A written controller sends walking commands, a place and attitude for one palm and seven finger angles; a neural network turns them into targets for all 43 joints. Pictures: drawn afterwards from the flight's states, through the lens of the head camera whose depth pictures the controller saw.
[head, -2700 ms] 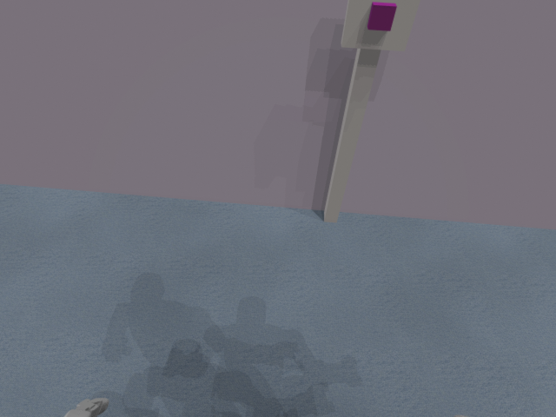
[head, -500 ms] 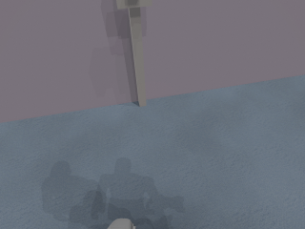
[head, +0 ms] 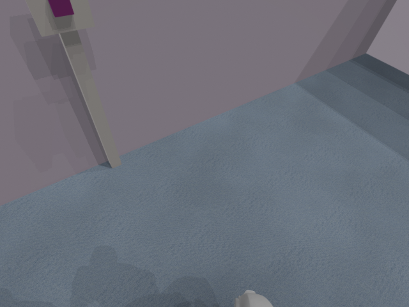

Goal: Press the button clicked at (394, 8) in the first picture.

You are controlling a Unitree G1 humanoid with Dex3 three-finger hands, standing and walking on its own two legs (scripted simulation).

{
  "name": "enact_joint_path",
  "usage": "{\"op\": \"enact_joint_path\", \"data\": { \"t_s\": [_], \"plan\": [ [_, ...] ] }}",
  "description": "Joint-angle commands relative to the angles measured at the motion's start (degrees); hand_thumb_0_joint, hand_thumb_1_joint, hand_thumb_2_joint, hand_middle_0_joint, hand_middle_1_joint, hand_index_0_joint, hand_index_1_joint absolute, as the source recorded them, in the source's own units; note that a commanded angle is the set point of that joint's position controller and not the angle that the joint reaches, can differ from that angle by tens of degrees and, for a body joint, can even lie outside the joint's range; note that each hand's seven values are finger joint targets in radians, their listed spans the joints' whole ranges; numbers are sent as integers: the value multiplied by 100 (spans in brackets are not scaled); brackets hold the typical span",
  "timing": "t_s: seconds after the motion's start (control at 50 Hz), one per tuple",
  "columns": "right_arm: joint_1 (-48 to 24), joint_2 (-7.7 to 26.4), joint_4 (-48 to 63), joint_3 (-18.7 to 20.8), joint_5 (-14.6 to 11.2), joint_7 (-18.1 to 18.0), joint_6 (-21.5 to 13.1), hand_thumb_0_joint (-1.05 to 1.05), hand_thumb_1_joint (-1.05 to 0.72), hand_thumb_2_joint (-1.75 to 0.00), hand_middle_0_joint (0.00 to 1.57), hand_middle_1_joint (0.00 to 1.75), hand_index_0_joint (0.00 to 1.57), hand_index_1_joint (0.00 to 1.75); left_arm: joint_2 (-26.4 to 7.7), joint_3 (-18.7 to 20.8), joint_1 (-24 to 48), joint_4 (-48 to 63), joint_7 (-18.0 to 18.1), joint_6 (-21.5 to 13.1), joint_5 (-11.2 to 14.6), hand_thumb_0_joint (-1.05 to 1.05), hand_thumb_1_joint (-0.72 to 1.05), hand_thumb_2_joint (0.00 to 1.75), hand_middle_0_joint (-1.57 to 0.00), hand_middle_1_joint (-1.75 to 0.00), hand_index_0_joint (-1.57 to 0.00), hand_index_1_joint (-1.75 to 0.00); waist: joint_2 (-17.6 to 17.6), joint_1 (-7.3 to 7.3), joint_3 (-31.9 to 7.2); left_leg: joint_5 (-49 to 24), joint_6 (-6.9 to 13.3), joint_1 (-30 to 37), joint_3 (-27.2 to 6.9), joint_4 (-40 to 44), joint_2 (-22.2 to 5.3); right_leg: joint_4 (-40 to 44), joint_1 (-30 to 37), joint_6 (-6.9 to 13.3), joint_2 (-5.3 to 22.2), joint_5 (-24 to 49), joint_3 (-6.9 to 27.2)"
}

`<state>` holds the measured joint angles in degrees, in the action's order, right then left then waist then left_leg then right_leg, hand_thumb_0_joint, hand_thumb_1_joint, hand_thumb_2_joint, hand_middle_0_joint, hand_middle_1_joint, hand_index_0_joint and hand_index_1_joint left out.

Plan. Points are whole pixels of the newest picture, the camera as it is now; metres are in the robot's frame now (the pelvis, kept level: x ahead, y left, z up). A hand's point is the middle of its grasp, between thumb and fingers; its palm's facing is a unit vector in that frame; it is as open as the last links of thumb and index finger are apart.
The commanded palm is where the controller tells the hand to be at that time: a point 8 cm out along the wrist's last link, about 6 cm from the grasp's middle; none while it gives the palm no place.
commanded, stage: walk to a spot facing it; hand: left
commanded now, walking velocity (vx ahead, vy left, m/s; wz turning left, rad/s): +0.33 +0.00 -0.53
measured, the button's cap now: (60, 4) +0.94 +0.51 +0.14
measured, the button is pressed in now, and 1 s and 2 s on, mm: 0 0 0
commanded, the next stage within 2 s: turn to face it in 0.74 s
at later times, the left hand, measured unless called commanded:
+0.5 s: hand (148, 260) +0.26 +0.15 -0.19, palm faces -0.13 -0.97 -0.18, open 7.3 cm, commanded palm none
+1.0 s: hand (199, 172) +0.54 +0.03 -0.18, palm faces -0.41 -0.90 -0.18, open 7.3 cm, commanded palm none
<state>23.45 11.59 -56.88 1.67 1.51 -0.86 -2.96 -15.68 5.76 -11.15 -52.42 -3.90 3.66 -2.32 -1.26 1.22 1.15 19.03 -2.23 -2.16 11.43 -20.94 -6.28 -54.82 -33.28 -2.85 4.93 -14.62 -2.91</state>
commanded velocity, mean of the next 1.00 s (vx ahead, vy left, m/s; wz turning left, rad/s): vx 0.25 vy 0.00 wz -0.19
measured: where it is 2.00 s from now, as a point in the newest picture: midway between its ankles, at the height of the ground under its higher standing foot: (229, 259)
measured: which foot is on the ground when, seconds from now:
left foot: down 0.00-0.12, up 0.14-0.50, down 0.52-1.00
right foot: up 0.00-0.10, down 0.12-0.52, up 0.54-0.98, down 1.00-1.00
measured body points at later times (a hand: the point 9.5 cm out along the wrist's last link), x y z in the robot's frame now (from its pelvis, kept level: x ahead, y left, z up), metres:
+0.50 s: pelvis +0.19 -0.04 -0.01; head +0.20 -0.02 +0.44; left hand +0.27 +0.20 -0.17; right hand +0.24 -0.29 -0.14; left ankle +0.31 +0.05 -0.74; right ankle +0.11 -0.15 -0.74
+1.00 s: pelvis +0.39 -0.10 -0.01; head +0.43 -0.11 +0.43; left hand +0.56 +0.08 -0.17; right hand +0.22 -0.25 -0.16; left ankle +0.31 +0.04 -0.74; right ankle +0.44 -0.23 -0.74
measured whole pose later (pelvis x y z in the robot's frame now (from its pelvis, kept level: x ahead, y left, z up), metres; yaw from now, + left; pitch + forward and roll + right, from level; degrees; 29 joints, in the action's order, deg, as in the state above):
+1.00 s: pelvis +0.39 -0.10 -0.01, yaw -22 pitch +0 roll +0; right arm 25.7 6.4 -64.8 1.9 1.2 -1.1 -3.0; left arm -10.2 3.5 -7.6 -58.3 -0.8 -0.6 -2.1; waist -1.0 3.8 5.1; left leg 25.2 -2.6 -1.1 18.0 -28.2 -7.0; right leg -34.4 -25.5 0.4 3.4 -6.4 -8.6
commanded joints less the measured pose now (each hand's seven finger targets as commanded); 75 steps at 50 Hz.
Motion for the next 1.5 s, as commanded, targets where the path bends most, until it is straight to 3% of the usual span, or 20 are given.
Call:
{"op": "enact_joint_path", "data": {
  "t_s": [0.0,0.04,0.08,0.1,0.12,0.18,0.24,0.46,0.48,0.5,0.54,0.64,0.92,0.96,1.0,1.04,1.14,1.36,1.4,1.48],
  "plan": [
    [338,1102,125,278,68,-40,-86,0,-90,-90,20,30,20,30,76,-144,1264,817,-58,-295,54,0,90,90,-20,-30,-20,-30,1149,292,564,-1345,811,-21,-456,623,-1432,1341,3,140,-113,-283,-386],
    [260,1172,93,316,49,-23,-75,0,-90,-90,20,30,20,30,-12,-121,906,680,-29,-376,56,0,90,90,-20,-30,-20,-30,1046,99,262,-2461,668,-11,-123,-95,-1395,1916,925,333,-369,-366,-601],
    [204,1087,134,274,-39,62,-57,0,-90,-90,20,30,20,30,-601,21,-757,117,76,-527,37,0,90,90,-20,-30,-20,-30,254,-696,-712,-2994,211,-1405,439,-2504,-1023,2577,3902,692,-409,125,-420],
    [220,574,364,141,-131,107,-71,0,-90,-90,20,30,20,30,-1390,237,-1637,-105,194,-594,54,0,90,90,-20,-30,-20,-30,-1251,-987,-1534,838,-120,-3312,443,-4401,-261,3000,5559,1338,1459,-116,2185],
    [-520,622,698,121,-136,47,-112,0,-90,-90,20,30,20,30,-1717,301,-1996,-236,282,-553,205,0,90,90,-20,-30,-20,-30,-1427,-1143,-1672,1635,-39,-4105,-374,-5416,-85,3565,5482,1754,2116,679,3623],
    [-924,646,541,205,-39,51,-81,0,-90,-90,20,30,20,30,-918,75,-634,15,398,-578,155,0,90,90,-20,-30,-20,-30,-181,-515,-425,442,-13,-3834,-1058,-5316,-593,3855,3320,1628,1562,128,2388],
    [-358,360,239,186,30,91,128,0,-90,-90,20,30,20,30,-544,-50,-123,-6,417,-674,77,0,90,90,-20,-30,-20,-30,-386,8,-142,76,-150,-2952,-755,-4268,-485,4014,2005,1329,998,729,1237],
    [-605,471,355,273,-5,189,-63,0,-90,-90,20,30,20,30,-506,-47,-352,-277,384,-665,109,0,90,90,-20,-30,-20,-30,-167,179,320,-748,2,-864,-407,-1120,114,3436,1386,1040,479,-290,1132],
    [102,755,155,353,18,128,-110,0,-90,-90,20,30,20,30,-308,-75,-345,-247,370,-657,105,0,90,90,-20,-30,-20,-30,573,488,45,-318,117,21,-903,-640,-136,2182,1038,884,75,-5,888],
    [786,1361,8,473,136,76,-148,0,-90,-90,20,30,20,30,109,-130,-584,-153,318,-635,174,0,90,90,-20,-30,-20,-30,2101,612,-406,424,580,912,-2792,262,-1605,165,58,554,-662,-1045,40],
    [503,1124,-9,363,48,-15,-70,0,-90,-90,20,30,20,30,-85,-99,-227,-87,339,-623,104,0,90,90,-20,-30,-20,-30,1612,493,-65,1633,757,104,-3773,1215,-2214,-1706,-599,525,-388,-1306,531],
    [-430,427,113,185,-24,-66,-229,0,-90,-90,20,30,20,30,226,-49,-732,-407,212,-388,31,0,90,90,-20,-30,-20,-30,789,-167,210,-375,410,-856,-1072,1106,-1335,-1664,-149,267,47,181,375],
    [463,347,-630,173,6,-103,-61,0,-90,-90,20,30,20,30,586,-258,103,-311,321,-509,42,0,90,90,-20,-30,-20,-30,1072,46,141,-4769,762,42,92,-345,-1131,1928,1057,356,-370,554,-682],
    [318,348,-662,164,-76,-72,-59,0,-90,-90,20,30,20,30,243,-217,-885,-668,394,-646,36,0,90,90,-20,-30,-20,-30,773,-462,-574,-4225,472,-247,50,-1452,-846,2832,2644,348,-265,1714,-661],
    [603,-164,-516,99,-165,-41,-40,0,-90,-90,20,30,20,30,-712,-39,-1743,-965,509,-767,65,0,90,90,-20,-30,-20,-30,-959,-618,-1531,1441,55,-2472,-142,-3944,217,2378,5009,1221,2138,6431,1295],
    [220,-50,-353,135,-176,-92,138,0,-90,-90,20,30,20,30,-672,-52,-1136,-669,557,-690,142,0,90,90,-20,-30,-20,-30,-1197,-581,-1506,1681,30,-2638,-1069,-5074,76,3059,4045,1551,2329,5059,1375],
    [128,-235,-374,187,-50,39,498,0,-90,-90,20,30,20,30,-51,-201,208,-220,653,-553,110,0,90,90,-20,-30,-20,-30,-511,82,-184,585,-82,-2355,-878,-4617,-117,3764,1647,980,1697,2081,-225],
    [-495,383,445,348,12,207,449,0,-90,-90,20,30,20,30,-427,46,279,219,566,-282,99,0,90,90,-20,-30,-20,-30,-225,136,-138,-421,24,-1397,-270,-1518,108,2352,1463,553,1609,179,-1005],
    [-17,1415,571,565,50,158,342,0,-90,-90,20,30,20,30,123,-36,316,640,490,-203,162,0,90,90,-20,-30,-20,-30,2661,402,-76,-2466,1062,-768,-3531,382,-1821,-368,-334,-225,265,-2549,-1060],
    [-1051,1124,819,426,8,8,265,0,-90,-90,20,30,20,30,-109,37,312,513,414,-239,84,0,90,90,-20,-30,-20,-30,1185,4,-487,-1173,1002,-982,-2755,307,-1137,-1738,-443,-150,237,-841,193]
  ]
}}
